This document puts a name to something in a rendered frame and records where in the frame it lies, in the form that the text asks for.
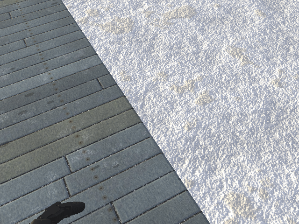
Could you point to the robot left hand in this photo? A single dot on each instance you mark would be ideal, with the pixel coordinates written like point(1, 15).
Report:
point(58, 211)

